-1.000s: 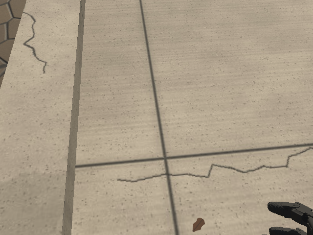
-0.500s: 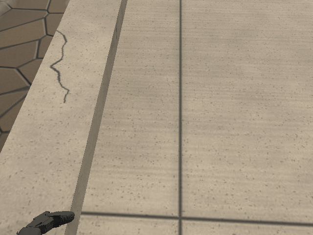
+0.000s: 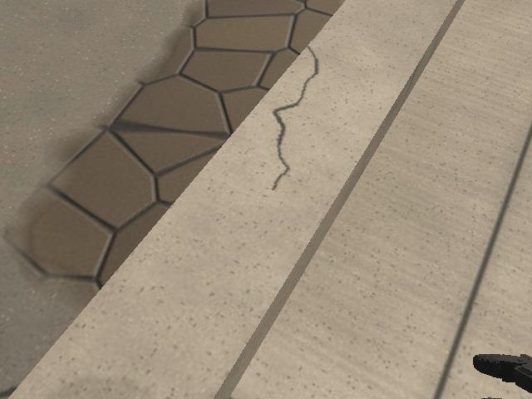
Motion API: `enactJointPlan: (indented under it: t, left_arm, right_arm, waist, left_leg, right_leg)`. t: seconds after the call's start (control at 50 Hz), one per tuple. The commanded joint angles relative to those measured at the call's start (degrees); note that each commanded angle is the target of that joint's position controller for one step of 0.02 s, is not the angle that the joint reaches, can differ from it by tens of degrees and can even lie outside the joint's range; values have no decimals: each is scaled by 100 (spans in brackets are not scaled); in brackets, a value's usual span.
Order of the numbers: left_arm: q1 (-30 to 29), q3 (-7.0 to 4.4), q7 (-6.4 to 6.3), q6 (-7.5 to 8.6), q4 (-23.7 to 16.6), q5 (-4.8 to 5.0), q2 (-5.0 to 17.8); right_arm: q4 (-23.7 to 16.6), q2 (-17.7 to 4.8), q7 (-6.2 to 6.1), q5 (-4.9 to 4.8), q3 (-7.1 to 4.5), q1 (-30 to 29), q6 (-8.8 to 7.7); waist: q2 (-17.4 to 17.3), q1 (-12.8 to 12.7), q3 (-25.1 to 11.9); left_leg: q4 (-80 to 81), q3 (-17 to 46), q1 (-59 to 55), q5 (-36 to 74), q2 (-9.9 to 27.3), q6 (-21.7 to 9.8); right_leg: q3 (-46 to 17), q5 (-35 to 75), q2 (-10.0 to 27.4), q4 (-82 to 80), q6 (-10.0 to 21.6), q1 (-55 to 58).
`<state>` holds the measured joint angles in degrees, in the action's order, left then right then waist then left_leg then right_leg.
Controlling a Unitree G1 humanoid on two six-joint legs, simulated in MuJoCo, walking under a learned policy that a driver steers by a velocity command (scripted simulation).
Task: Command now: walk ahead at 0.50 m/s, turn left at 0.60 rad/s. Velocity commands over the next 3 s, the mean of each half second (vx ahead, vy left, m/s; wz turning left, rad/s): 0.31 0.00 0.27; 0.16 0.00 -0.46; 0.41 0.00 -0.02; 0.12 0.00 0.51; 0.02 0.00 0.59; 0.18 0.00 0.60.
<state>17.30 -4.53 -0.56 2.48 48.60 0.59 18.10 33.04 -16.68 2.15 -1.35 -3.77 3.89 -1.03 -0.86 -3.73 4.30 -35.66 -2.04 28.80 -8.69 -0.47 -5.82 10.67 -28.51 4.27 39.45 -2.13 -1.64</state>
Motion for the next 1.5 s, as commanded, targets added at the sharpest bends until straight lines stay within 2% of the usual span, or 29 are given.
enactJointPlan:
  t: [0.02, 0.04, 0.08, 0.14, 0.24, 0.4, 0.44, 0.46, 0.48, 0.52, 0.56, 0.6, 0.7, 0.76, 0.78, 0.8, 0.82, 0.86, 0.9, 1.06, 1.18, 1.26, 1.28, 1.3, 1.32, 1.34, 1.38, 1.44, 1.5]
  left_arm:
    - [-330, 38, 117, 387, -850, 3, 575]
    - [-679, 0, 157, 485, -1006, 167, 729]
    - [-772, 0, 80, 510, -980, -67, 680]
    - [-611, -22, 67, 340, -982, -171, 596]
    - [-995, 124, 80, 187, -1011, -155, 130]
    - [-1299, 18, 296, 201, -1080, -66, 355]
    - [-758, -110, 284, 224, -1015, -146, 683]
    - [-419, -177, 268, 229, -1057, -237, 1030]
    - [-59, -108, 255, 145, -989, -245, 786]
    - [-424, -76, 215, -8, -1159, -112, 600]
    - [-1025, -62, 108, -183, -1380, -67, 589]
    - [-1259, -88, 70, -308, -1478, -98, 585]
    - [-837, -224, -52, -491, -1512, -48, 615]
    - [-941, -256, -105, -600, -1625, 104, 618]
    - [-928, -228, -81, -573, -1643, 121, 529]
    - [-1086, -186, -58, -532, -1780, 176, 242]
    - [-889, -253, -45, -423, -1778, 132, 428]
    - [-296, -345, 0, -409, -1426, 35, 659]
    - [-195, -331, 16, -427, -1299, 48, 535]
    - [-890, -157, 109, -299, -1668, 63, 127]
    - [-1329, 38, 274, -172, -1870, 22, -190]
    - [-473, -173, 265, -45, -1727, 86, 232]
    - [348, -322, 213, -32, -1463, 56, 473]
    - [1162, -434, 125, -66, -1352, 31, 820]
    - [1281, -462, 67, -62, -1289, -98, 1494]
    - [1388, -346, 121, 10, -1266, -231, 970]
    - [491, -137, 189, 138, -1184, -42, 366]
    - [-253, -42, 138, 277, -1082, -177, -79]
    - [-416, -75, 25, 350, -938, -231, 10]
  right_arm:
    - [13, -1379, -65, -19, -462, 2125, -87]
    - [76, -1163, -50, 15, -377, 1886, -161]
    - [17, -902, -67, 38, -278, 1190, -202]
    - [-24, -817, -145, 161, -223, 856, -224]
    - [247, -820, -338, 166, -211, 1012, -136]
    - [742, -647, -299, 202, -113, 1209, -188]
    - [735, -613, -345, 202, -104, 1282, -177]
    - [623, -496, -376, 313, -67, 1597, -224]
    - [692, -351, -395, 303, 6, 1845, -205]
    - [632, -643, -332, 106, -92, 1413, -9]
    - [447, -582, -406, 114, -114, 863, 183]
    - [366, -300, -462, 145, -52, 856, 257]
    - [485, -232, -388, 157, -44, 1057, 134]
    - [613, -389, -292, 210, -182, 1452, 100]
    - [619, -610, -334, 289, -262, 1719, 93]
    - [647, -1083, -359, 440, -379, 2035, 77]
    - [512, -1267, -311, 596, -436, 1523, -31]
    - [298, -590, -406, 349, -235, 724, -164]
    - [334, -400, -460, 250, -164, 875, -174]
    - [641, -574, -483, 339, -226, 2003, -272]
    - [1045, -824, -396, -5, -290, 2099, -242]
    - [1299, -1107, -320, -112, -378, 1950, -217]
    - [1338, -935, -308, -121, -327, 1937, -232]
    - [1273, -534, -289, -34, -190, 2050, -287]
    - [1150, 301, -254, 62, 53, 2725, -381]
    - [1376, -161, -262, -152, -108, 2856, -441]
    - [1123, -546, -347, -162, -238, 1783, -398]
    - [1307, -308, -386, -16, -258, 1962, -198]
    - [1285, -124, -388, -15, -257, 1955, -40]
  waist:
    - [-701, 1089, -2417]
    - [-512, 1025, -1578]
    - [35, 568, -858]
    - [-126, 225, -658]
    - [-360, 361, -754]
    - [-536, 501, -545]
    - [-178, 291, -870]
    - [637, 387, -1478]
    - [1635, 229, -2167]
    - [854, 144, -1857]
    - [308, 256, -991]
    - [696, 443, -577]
    - [1050, 281, -1148]
    - [843, 539, -1098]
    - [472, 692, -930]
    - [-976, 808, -762]
    - [-1352, 590, -423]
    - [-950, 148, -257]
    - [-785, 279, -181]
    - [-752, 847, 178]
    - [-965, 864, 416]
    - [-929, 152, -7]
    - [-678, -287, -579]
    - [-165, -642, -1512]
    - [2164, -161, -2302]
    - [1706, -317, -2546]
    - [937, -85, -826]
    - [1108, 418, -456]
    - [674, 634, -347]
  left_leg:
    - [1692, 4627, -5159, -1228, 1905, -1700]
    - [1811, 3869, -4519, -965, 1755, -1451]
    - [1924, 2881, -3032, 270, 1340, -1122]
    - [2094, 2280, -2047, 2038, 1126, -1093]
    - [1616, 1092, -1636, 3785, 608, -554]
    - [936, 1259, -2295, 3136, 1082, -309]
    - [-119, 904, -2145, 2961, 544, 84]
    - [-1436, 626, -1090, 1434, -8, 454]
    - [-3222, 332, 10, -2469, -567, 938]
    - [-4640, 809, 633, -2776, -303, 1117]
    - [-4228, 739, 610, -2225, -43, 1086]
    - [-2799, 463, -98, -1939, -74, 1027]
    - [-631, 551, -1171, -1289, -267, 1028]
    - [824, 630, -2173, -602, -128, 599]
    - [1232, 1072, -2771, -1225, 424, 317]
    - [1926, 2757, -2898, -2596, 1759, -288]
    - [2316, 4021, -2146, -2995, 2501, -719]
    - [2169, 3040, -2148, -2792, 1973, -360]
    - [2099, 2381, -2295, -2372, 1742, -168]
    - [2396, 1039, -2639, -1073, 1798, -371]
    - [2712, 369, -2064, -77, 1802, -290]
    - [1790, 427, -2513, 1730, 1917, -99]
    - [704, 140, -2280, 2557, 1591, 69]
    - [-998, 37, -1047, 1079, 1206, 345]
    - [-3325, 228, 702, -2465, 86, 730]
    - [-4411, 1153, 1026, -2376, 107, 779]
    - [-4280, 907, 1518, -1294, 622, 601]
    - [-3769, 824, 595, -475, 727, 602]
    - [-3472, 680, 587, -467, 506, 720]
  right_leg:
    - [-1591, -476, -448, 4032, 94, -4282]
    - [-1514, 92, -224, 3843, 175, -4614]
    - [-1508, 860, 138, 2874, 112, -3990]
    - [-1443, 1160, 162, 2358, -139, -3282]
    - [-1117, 2566, -204, 631, -322, -2725]
    - [-1157, 2645, -308, -839, 304, -2262]
    - [-1276, 4919, -223, -1284, 584, -1289]
    - [-2393, 7131, 529, -969, 1185, 189]
    - [-3754, 7562, 1509, -1276, 2171, 1235]
    - [-3991, 4701, 1275, -1681, 2097, 669]
    - [-3533, 2661, 913, -2165, 1686, -803]
    - [-3022, 1810, 288, -2505, 1337, -1817]
    - [-3295, 2391, 333, -2314, 1382, -1465]
    - [-3700, -229, 114, -2426, 1021, -2125]
    - [-3394, -1058, -250, -1878, 683, -3025]
    - [-2288, -1215, -1171, 68, 380, -4169]
    - [-2264, -380, -1100, 1524, 251, -4417]
    - [-2256, 544, -869, 2682, 108, -4642]
    - [-2037, 1060, -782, 3427, -117, -4896]
    - [-1909, 2319, -412, 2687, -426, -5297]
    - [-826, 2152, -144, 247, -46, -3400]
    - [-853, 2000, -393, -942, 412, -1916]
    - [-749, 2275, -531, -1124, 534, -717]
    - [-1610, 2571, 265, -762, 700, 1164]
    - [-4028, 2375, 1748, -1494, 1400, 2368]
    - [-4900, 1108, 1951, -2299, 1665, 1884]
    - [-3200, 883, 1496, -2435, 1224, 379]
    - [-1602, 4146, 937, -2570, 943, -523]
    - [-931, 5710, 1007, -2619, 1128, -674]
